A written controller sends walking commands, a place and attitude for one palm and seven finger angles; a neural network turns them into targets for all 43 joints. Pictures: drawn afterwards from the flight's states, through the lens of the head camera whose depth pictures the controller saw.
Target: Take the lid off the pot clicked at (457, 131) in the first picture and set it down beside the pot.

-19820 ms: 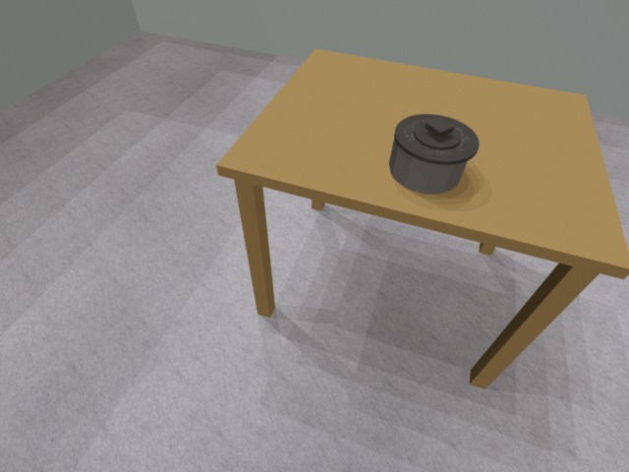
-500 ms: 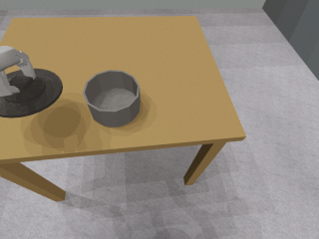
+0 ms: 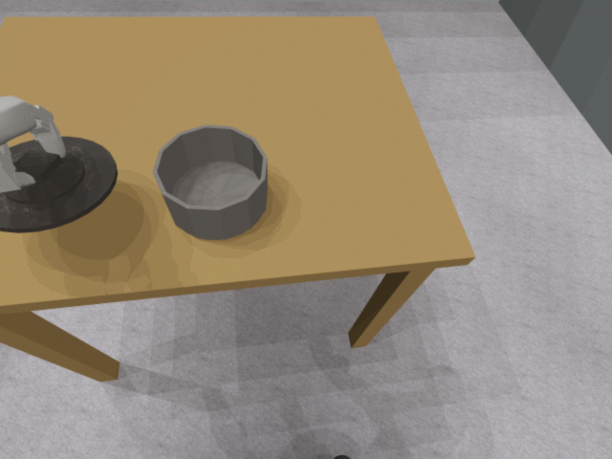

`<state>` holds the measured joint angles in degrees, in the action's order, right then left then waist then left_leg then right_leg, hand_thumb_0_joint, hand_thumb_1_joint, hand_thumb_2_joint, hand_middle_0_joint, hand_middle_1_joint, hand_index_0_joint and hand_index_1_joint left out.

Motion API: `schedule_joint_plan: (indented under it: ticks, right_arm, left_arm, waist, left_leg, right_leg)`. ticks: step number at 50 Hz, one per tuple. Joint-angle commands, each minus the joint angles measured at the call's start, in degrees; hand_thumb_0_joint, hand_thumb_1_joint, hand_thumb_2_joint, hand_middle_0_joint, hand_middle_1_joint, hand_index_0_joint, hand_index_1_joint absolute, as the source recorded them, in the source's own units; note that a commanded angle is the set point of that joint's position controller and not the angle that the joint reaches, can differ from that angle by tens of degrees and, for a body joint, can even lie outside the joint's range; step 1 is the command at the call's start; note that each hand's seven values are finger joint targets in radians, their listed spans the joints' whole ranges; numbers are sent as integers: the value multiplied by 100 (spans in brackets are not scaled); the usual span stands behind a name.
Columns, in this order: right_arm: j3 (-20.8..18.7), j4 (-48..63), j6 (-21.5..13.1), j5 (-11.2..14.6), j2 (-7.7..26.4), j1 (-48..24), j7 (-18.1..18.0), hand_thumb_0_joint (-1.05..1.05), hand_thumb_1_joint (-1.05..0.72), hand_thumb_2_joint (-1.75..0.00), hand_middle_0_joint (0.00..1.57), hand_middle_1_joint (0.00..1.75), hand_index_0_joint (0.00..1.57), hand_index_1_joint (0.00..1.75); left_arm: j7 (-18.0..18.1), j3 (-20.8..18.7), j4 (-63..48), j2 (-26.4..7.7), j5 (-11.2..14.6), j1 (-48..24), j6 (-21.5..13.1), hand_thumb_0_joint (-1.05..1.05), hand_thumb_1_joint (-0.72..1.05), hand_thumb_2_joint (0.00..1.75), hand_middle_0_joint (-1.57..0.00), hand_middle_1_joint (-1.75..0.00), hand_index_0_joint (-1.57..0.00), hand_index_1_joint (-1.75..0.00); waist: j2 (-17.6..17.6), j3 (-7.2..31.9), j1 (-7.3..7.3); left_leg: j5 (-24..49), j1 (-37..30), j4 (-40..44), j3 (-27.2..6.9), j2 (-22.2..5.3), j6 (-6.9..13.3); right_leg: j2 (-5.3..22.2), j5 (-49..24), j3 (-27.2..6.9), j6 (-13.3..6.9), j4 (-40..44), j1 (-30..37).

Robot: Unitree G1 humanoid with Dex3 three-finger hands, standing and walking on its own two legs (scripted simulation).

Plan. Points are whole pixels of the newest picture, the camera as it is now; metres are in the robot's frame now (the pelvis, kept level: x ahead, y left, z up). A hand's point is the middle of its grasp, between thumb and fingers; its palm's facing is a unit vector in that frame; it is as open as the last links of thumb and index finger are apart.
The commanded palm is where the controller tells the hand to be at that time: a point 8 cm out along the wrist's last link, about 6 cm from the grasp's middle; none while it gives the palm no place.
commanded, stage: lower the lid onto the table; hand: left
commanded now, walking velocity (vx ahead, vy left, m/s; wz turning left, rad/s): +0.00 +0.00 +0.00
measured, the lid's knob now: (36, 165) +0.48 +0.34 +0.06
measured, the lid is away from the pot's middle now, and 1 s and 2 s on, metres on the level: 0.22 0.22 0.23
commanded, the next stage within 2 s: open the fingers wide in 1.40 s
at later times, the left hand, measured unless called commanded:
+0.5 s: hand (30, 178) +0.46 +0.34 +0.06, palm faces -0.48 -0.11 -0.87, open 7.7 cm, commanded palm +0.51 +0.35 +0.12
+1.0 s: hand (36, 201) +0.45 +0.34 +0.03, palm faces -0.52 -0.11 -0.85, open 7.7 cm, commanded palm +0.52 +0.35 +0.09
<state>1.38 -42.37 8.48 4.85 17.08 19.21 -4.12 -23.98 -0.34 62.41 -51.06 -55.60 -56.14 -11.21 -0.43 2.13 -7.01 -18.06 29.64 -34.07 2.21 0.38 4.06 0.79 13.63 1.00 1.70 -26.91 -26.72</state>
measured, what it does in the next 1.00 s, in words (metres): stands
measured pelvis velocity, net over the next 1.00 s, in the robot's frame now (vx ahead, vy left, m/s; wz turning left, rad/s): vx -0.01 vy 0.00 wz -0.01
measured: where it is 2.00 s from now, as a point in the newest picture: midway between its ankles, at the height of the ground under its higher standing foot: outside the picture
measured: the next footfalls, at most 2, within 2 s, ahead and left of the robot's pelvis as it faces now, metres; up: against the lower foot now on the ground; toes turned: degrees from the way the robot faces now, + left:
none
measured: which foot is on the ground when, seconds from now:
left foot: down 0.00-1.00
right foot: down 0.00-1.00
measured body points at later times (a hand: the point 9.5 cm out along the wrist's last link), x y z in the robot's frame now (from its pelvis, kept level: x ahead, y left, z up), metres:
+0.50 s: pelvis +0.00 +0.00 -0.01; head +0.11 +0.03 +0.43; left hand +0.48 +0.34 +0.11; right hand -0.02 -0.28 -0.12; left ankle -0.02 +0.07 -0.73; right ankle -0.02 -0.16 -0.73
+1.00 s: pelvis -0.01 +0.00 -0.02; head +0.11 +0.03 +0.41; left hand +0.47 +0.35 +0.08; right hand -0.03 -0.29 -0.12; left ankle -0.02 +0.07 -0.73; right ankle -0.02 -0.16 -0.73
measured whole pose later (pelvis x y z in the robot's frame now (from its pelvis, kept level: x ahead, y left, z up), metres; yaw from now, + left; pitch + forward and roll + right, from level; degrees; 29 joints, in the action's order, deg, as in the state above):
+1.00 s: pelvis -0.01 +0.00 -0.02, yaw -1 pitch +18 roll -4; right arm 2.4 -41.6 9.5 4.2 17.0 19.5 -5.0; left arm -20.3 -2.0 66.5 -53.2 -57.9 -54.9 -14.5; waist -0.3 3.2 -9.2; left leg -21.1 40.2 -43.0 1.9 -0.8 4.2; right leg -0.2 16.2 1.2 1.9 -35.0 -37.0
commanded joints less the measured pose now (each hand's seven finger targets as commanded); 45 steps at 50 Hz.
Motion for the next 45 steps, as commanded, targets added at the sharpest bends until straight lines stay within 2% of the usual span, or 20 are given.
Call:
schedule_joint_plan:
  ticks: [1, 2, 3, 9, 16, 17, 19, 21, 24, 27, 29, 33, 34, 35, 37, 40, 42, 43, 44, 45]
  right_arm:
    - [-374, 215, -56, -15, 1157, 770, -76, 0, -90, -90, 20, 30, 20, 30]
    - [-360, 200, -57, 3, 1169, 776, -79, 0, -90, -90, 20, 30, 20, 30]
    - [-347, 201, -46, -1, 1202, 798, -78, 0, -90, -90, 20, 30, 20, 30]
    - [-341, 240, -82, 4, 1185, 823, -135, 0, -90, -90, 20, 30, 20, 30]
    - [-347, 186, -95, -39, 1178, 933, -161, 0, -90, -90, 20, 30, 20, 30]
    - [-339, 189, -92, -41, 1186, 943, -160, 0, -90, -90, 20, 30, 20, 30]
    - [-325, 214, -77, -25, 1179, 924, -146, 0, -90, -90, 20, 30, 20, 30]
    - [-349, 191, -46, -56, 1199, 968, -133, 0, -90, -90, 20, 30, 20, 30]
    - [-342, 219, -23, -56, 1177, 956, -124, 0, -90, -90, 20, 30, 20, 30]
    - [-344, 209, 20, -72, 1202, 1000, -123, 0, -90, -90, 20, 30, 20, 30]
    - [-357, 222, 35, -77, 1195, 982, -119, 0, -90, -90, 20, 30, 20, 30]
    - [-361, 202, 81, -87, 1200, 1021, -131, 0, -90, -90, 20, 30, 20, 30]
    - [-354, 198, 68, -88, 1202, 1021, -124, 0, -90, -90, 20, 30, 20, 30]
    - [-372, 172, 93, -112, 1223, 1043, -126, 0, -90, -90, 20, 30, 20, 30]
    - [-356, 194, 104, -107, 1211, 1035, -136, 0, -90, -90, 20, 30, 20, 30]
    - [-332, 174, 102, -90, 1205, 1038, -136, 0, -90, -90, 20, 30, 20, 30]
    - [-298, 198, 108, -75, 1216, 1030, -147, 0, -90, -90, 20, 30, 20, 30]
    - [-293, 195, 114, -69, 1238, 1016, -162, 0, -90, -90, 20, 30, 20, 30]
    - [-301, 216, 102, -74, 1219, 1003, -170, 0, -90, -90, 20, 30, 20, 30]
    - [-308, 196, 85, -84, 1201, 1048, -174, 0, -90, -90, 20, 30, 20, 30]
  left_arm:
    - [386, -456, -1125, -1984, 26, -2926, 32, 0, 69, 98, -90, -115, -76, -102]
    - [373, -387, -974, -1920, 44, -2882, 45, 0, 69, 98, -90, -115, -76, -102]
    - [398, -555, -987, -2165, 36, -2891, 48, 0, 69, 98, -90, -115, -76, -102]
    - [419, -437, -1234, -2085, -2, -3077, -52, 0, 69, 98, -90, -115, -76, -102]
    - [561, -656, -1211, -2300, -29, -3023, -93, 0, 69, 98, -90, -115, -76, -102]
    - [582, -715, -1091, -2350, -35, -2925, -80, 0, 69, 98, -90, -115, -76, -102]
    - [585, -536, -1009, -2128, -46, -2883, -60, 0, 69, 98, -90, -115, -76, -102]
    - [634, -764, -1072, -2423, -130, -2913, -58, 0, 69, 98, -90, -115, -76, -102]
    - [605, -634, -1041, -2232, -109, -2857, -80, 0, 69, 98, -90, -115, -76, -102]
    - [584, -720, -845, -2356, -111, -2737, -79, 0, 69, 98, -90, -115, -76, -102]
    - [574, -651, -1103, -2251, -107, -2860, -129, 0, 69, 98, -90, -115, -76, -102]
    - [578, -706, -952, -2306, -101, -2737, -159, 0, 69, 98, -90, -115, -76, -102]
    - [568, -675, -1089, -2257, -72, -2801, -203, 0, 69, 98, -90, -115, -76, -102]
    - [599, -880, -1199, -2512, -104, -2811, -234, 0, 69, 98, -90, -115, -76, -102]
    - [622, -946, -1089, -2579, -121, -2693, -252, 0, 69, 98, -90, -115, -76, -102]
    - [625, -669, -898, -2258, -107, -2658, -251, 0, 69, 98, -90, -115, -76, -102]
    - [634, -755, -757, -2449, -123, -2588, -252, 0, 69, 98, -90, -115, -76, -102]
    - [648, -790, -1029, -2557, -124, -2776, -281, 0, 69, 98, -90, -115, -76, -102]
    - [660, -710, -1214, -2412, -124, -2852, -330, 0, 69, 98, -90, -115, -76, -102]
    - [661, -622, -1140, -2294, -134, -2783, -341, 0, 69, 98, -90, -115, -76, -102]
  waist:
    - [-1171, 2592, -6]
    - [-984, 2394, -39]
    - [-853, 2483, 7]
    - [-1282, 2733, -20]
    - [-1352, 2890, -27]
    - [-1168, 2816, -29]
    - [-1163, 2712, -47]
    - [-1270, 2862, -10]
    - [-1320, 2798, -27]
    - [-1046, 2752, -90]
    - [-1383, 2894, -54]
    - [-1214, 2846, -131]
    - [-1382, 2904, -96]
    - [-1437, 3017, -62]
    - [-1301, 2966, -68]
    - [-1319, 2754, -160]
    - [-1148, 2684, -180]
    - [-1268, 2822, -154]
    - [-1603, 2979, -124]
    - [-1628, 2977, -178]
  left_leg:
    - [3848, -2676, -53, -382, -116, -79]
    - [3485, -2480, -31, -348, -113, -38]
    - [3334, -2328, -28, -329, -89, 2]
    - [3684, -2611, -117, -397, -142, -88]
    - [3899, -2616, -223, -413, -148, -118]
    - [3781, -2477, -225, -406, -135, -98]
    - [3759, -2373, -205, -382, -127, -80]
    - [3800, -2462, -273, -402, -124, -106]
    - [4043, -2446, -317, -401, -125, -117]
    - [3660, -2198, -391, -355, -106, -46]
    - [4025, -2409, -408, -387, -136, -101]
    - [3695, -2252, -503, -360, -126, -72]
    - [3937, -2351, -510, -375, -147, -83]
    - [3992, -2426, -566, -407, -155, -102]
    - [3891, -2259, -590, -404, -135, -91]
    - [3668, -2167, -616, -377, -145, -73]
    - [3069, -1821, -628, -306, -102, -5]
    - [3072, -1831, -621, -331, -107, -10]
    - [3545, -2113, -662, -385, -133, -75]
    - [3606, -2245, -687, -406, -160, -109]
  right_leg:
    - [-367, -1528, 275, -375, 14, -174]
    - [-360, -1450, 276, -371, 35, -197]
    - [-350, -1515, 246, -377, 11, -25]
    - [-359, -1431, 267, -405, -105, -309]
    - [-365, -1513, 253, -386, -180, -321]
    - [-365, -1522, 253, -385, -181, -275]
    - [-361, -1544, 260, -397, -203, -343]
    - [-373, -1510, 249, -396, -225, -336]
    - [-380, -1586, 272, -407, -268, -446]
    - [-392, -1533, 252, -372, -296, -425]
    - [-395, -1564, 274, -401, -350, -562]
    - [-411, -1396, 267, -377, -378, -650]
    - [-415, -1474, 274, -390, -411, -701]
    - [-410, -1471, 274, -391, -438, -679]
    - [-416, -1455, 274, -391, -459, -643]
    - [-433, -1285, 287, -384, -502, -898]
    - [-433, -1152, 252, -377, -519, -818]
    - [-417, -1208, 249, -400, -550, -737]
    - [-417, -1263, 271, -428, -603, -897]
    - [-436, -1158, 289, -406, -603, -1026]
